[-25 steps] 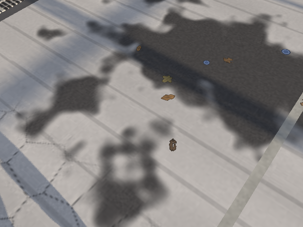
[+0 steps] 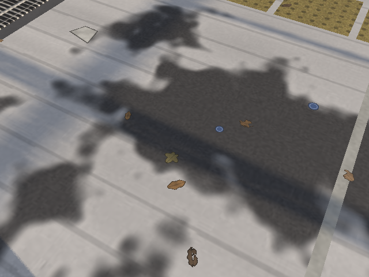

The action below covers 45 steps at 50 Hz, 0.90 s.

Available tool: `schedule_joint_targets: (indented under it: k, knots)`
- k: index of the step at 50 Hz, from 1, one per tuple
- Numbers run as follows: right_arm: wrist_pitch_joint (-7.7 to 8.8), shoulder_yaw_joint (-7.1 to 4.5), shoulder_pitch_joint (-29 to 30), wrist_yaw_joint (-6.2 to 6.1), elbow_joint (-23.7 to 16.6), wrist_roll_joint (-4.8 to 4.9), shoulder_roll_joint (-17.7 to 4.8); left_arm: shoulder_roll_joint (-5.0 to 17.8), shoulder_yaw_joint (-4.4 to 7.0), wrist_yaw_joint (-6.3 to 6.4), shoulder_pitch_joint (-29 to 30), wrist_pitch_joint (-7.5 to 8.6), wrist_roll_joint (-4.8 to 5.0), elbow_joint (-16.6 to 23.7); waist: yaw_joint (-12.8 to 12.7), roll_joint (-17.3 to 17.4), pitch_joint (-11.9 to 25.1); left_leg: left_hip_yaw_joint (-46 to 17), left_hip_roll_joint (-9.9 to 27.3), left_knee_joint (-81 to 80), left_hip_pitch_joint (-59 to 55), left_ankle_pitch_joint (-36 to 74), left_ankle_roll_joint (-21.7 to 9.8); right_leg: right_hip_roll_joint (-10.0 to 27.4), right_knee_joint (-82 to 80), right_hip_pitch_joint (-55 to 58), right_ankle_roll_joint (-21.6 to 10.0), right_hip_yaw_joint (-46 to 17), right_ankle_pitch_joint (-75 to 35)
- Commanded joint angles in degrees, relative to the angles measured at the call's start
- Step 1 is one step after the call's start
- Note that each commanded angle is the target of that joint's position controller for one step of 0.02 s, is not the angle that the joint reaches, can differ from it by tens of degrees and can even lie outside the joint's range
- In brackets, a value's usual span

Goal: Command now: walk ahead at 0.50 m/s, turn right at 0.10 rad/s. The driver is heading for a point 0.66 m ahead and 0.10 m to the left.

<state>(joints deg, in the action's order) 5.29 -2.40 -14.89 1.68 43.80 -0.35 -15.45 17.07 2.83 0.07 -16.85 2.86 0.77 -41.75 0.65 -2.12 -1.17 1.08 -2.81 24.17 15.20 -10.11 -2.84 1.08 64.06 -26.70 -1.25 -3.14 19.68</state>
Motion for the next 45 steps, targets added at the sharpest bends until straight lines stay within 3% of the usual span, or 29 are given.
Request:
schedule_joint_targets:
  k: [1, 4, 7, 11, 14, 15, 16, 17, 18, 19, 20, 22, 24, 27, 33, 38, 40, 41, 42, 43, 44, 45]
  knots:
    - [0.92, -1.56, -0.40, -0.37, -2.47, 0.43, -7.11, 3.42, 1.07, -0.05, 1.19, 0.87, -0.32, 4.51, -0.15, 7.98, 1.43, -17.10, 15.15, -14.10, -8.96, 6.53, -10.49, 4.57, -4.69, -10.77, 1.06, -1.12, -3.21]
    - [0.56, -2.14, -1.75, -0.84, -1.23, 0.78, -9.30, 1.91, 0.29, -0.19, 6.54, 1.11, -0.74, 5.96, 1.10, 6.32, 0.21, -12.50, 14.62, -15.88, -8.63, 11.25, -10.48, 5.00, -15.14, -11.54, 2.19, 0.02, -10.98]
    - [0.00, -2.24, -3.74, -1.12, 0.10, 1.23, -10.18, 1.08, -0.18, -0.84, 11.83, 1.67, -0.42, 6.81, 2.97, 6.29, -0.72, -8.01, 12.92, -16.00, -7.92, 12.46, -8.87, 3.65, -25.54, -7.94, 2.37, 1.44, -20.10]
    - [-0.94, -2.33, -8.04, -1.27, 2.51, 1.78, -10.67, 1.78, -0.05, -1.83, 18.07, 2.24, 0.19, 8.73, 4.70, 6.19, -2.35, -8.67, 15.01, -14.28, -10.89, 12.16, -8.11, 2.09, -31.97, -5.79, 1.50, 1.66, -22.21]
    - [-1.98, -2.84, -8.14, -1.77, 3.29, 1.99, -11.95, 3.75, 0.75, -2.32, 17.00, 2.89, 0.11, 8.99, 2.16, 6.89, -1.96, -11.24, 16.85, -10.07, -14.18, 16.05, -6.75, 0.96, -35.67, -1.78, -0.22, 1.17, -16.99]
    - [-2.22, -2.96, -6.93, -1.93, 3.12, 2.06, -12.49, 4.97, 1.44, -2.16, 13.03, 3.08, -0.06, 7.94, -0.60, 6.95, 0.05, -10.57, 15.92, -5.82, -13.55, 21.89, -5.81, -0.05, -37.59, 4.55, -1.20, 2.14, -16.41]
    - [-2.27, -2.49, -6.71, -1.97, 2.90, 1.78, -11.33, 7.40, 2.76, -1.65, 5.56, 3.10, -0.39, 5.70, -4.21, 5.95, 5.14, -8.60, 12.90, 2.87, -10.71, 25.99, -4.25, -0.20, -38.28, 16.21, -2.71, 2.66, -16.83]
    - [-2.04, -1.11, -5.98, -1.92, 1.16, 0.53, -7.86, 11.35, 3.97, -0.94, -4.58, 2.97, -1.38, 4.20, -8.49, 1.36, 14.09, -6.22, 9.30, 19.07, -0.60, 14.90, -1.92, 9.13, -35.60, 33.07, -6.21, -6.16, -17.67]
    - [-1.13, 0.81, -14.04, -1.83, 0.25, 0.86, -1.33, 15.43, 4.86, -0.90, -7.87, 2.21, -1.51, 3.05, -5.44, -14.10, 22.33, -2.47, 0.77, 38.81, 20.39, -18.54, 1.83, 22.93, -39.84, 51.08, -14.14, -29.91, -6.74]
    - [-0.63, -0.51, -11.81, -1.80, 1.24, 2.17, -6.82, 9.97, 3.55, -0.90, -8.36, 2.01, -1.12, 3.18, -7.51, -10.39, 20.94, -8.73, 2.60, 46.56, 25.95, -23.00, 1.87, 22.31, -44.81, 47.81, -13.64, -35.69, 2.54]
    - [-0.49, -1.70, -6.75, -1.74, -0.28, 3.11, -9.99, 7.62, 2.67, -0.76, -4.97, 2.11, -0.76, 2.95, -7.19, -7.28, 12.32, -8.48, 4.91, 48.34, 29.11, -18.19, 1.54, 20.53, -46.28, 41.04, -11.38, -27.36, 2.56]
    - [-0.95, -1.96, -2.69, -1.97, -1.09, 2.04, -8.91, 4.51, 1.69, -0.97, 1.79, 2.50, -1.05, 2.73, -3.99, -3.71, 4.62, -7.08, 8.56, 44.50, 26.17, -10.23, 2.01, 16.23, -49.86, 28.20, -9.79, -16.06, -6.62]
    - [-2.40, -2.05, -4.69, -1.82, -0.52, 2.20, -6.75, 3.06, 1.56, -1.06, 4.84, 3.37, -1.52, 2.03, -1.11, -5.03, 2.73, -7.24, 10.28, 42.37, 20.72, -6.61, 2.53, 14.07, -53.51, 21.36, -9.32, -9.08, -12.04]
    - [-3.93, -1.98, -2.91, -1.85, -1.67, 1.91, -4.81, 4.36, 2.25, -0.80, 5.68, 4.33, -1.49, 0.27, 0.06, -2.56, 0.09, -7.47, 10.85, 39.23, 22.20, -2.52, 3.52, 14.44, -56.50, 18.39, -10.10, -2.50, -18.37]
    - [-3.39, -1.23, 6.43, -0.06, -4.80, 1.60, -3.20, 7.33, 3.11, 0.31, 3.59, 3.52, -1.34, -2.43, -2.80, -0.14, -2.65, -3.89, 9.94, 21.18, 22.42, 12.29, 3.18, 13.02, -57.59, 21.14, -8.64, 8.69, -22.80]
    - [-3.49, -1.07, 13.96, 1.42, -8.97, 1.60, -3.57, 9.54, 3.96, 0.45, -0.48, 1.68, 0.06, -5.04, -4.94, 0.23, -4.81, -0.20, 8.66, 13.31, 24.20, 8.20, 0.41, 15.65, -54.24, 30.22, -7.19, 12.22, -27.41]
    - [-3.71, -1.73, 13.17, 1.78, -9.94, 1.47, -4.84, 10.96, 4.37, 0.64, 0.09, 0.85, 0.56, -5.20, -3.24, -1.21, -3.03, 2.64, 6.02, 12.32, 20.27, 2.71, -1.61, 15.95, -48.62, 32.74, -5.93, 13.95, -42.23]
    - [-3.95, -2.42, 10.61, 1.76, -9.77, 1.41, -6.03, 11.86, 4.63, 0.83, 0.56, 0.43, 0.84, -5.06, -1.38, -2.40, -0.68, 4.45, 3.82, 12.59, 15.78, -0.35, -2.83, 15.73, -43.44, 33.27, -5.25, 14.77, -52.23]
    - [-4.13, -3.65, 4.35, 1.57, -8.45, 1.55, -7.94, 12.28, 4.71, 0.99, 1.37, -0.08, 1.07, -4.86, 2.46, -2.41, 2.91, 5.90, 1.17, 11.28, 7.52, -1.13, -4.42, 14.63, -34.31, 31.92, -4.25, 16.00, -58.52]
    - [-4.35, -5.55, -4.87, 0.74, -5.97, 1.36, -11.16, 11.07, 4.11, 1.20, 1.48, -0.21, 1.00, -4.71, 7.32, -0.48, 7.43, 4.58, -0.75, 7.01, -7.13, 3.88, -6.49, 12.00, -20.94, 24.94, -1.96, 17.01, -55.32]
    - [-4.76, -6.94, -9.40, -0.71, -5.11, 1.07, -16.91, 6.10, 2.46, 1.08, -0.92, 0.38, -1.26, -2.89, 6.50, 11.23, 12.54, -14.41, 11.35, 6.18, -25.50, 13.42, -11.54, 6.68, -0.89, 5.60, 1.60, 17.08, -22.98]
    - [-4.04, -6.30, -5.20, -0.65, -8.01, 0.35, -18.82, 2.78, 0.76, 0.36, -3.95, 1.97, -1.58, -1.45, 1.88, 17.93, 21.96, -43.99, 24.99, -1.87, -35.42, 18.51, -22.50, -4.14, 16.24, -8.94, 4.47, 6.35, 16.78]
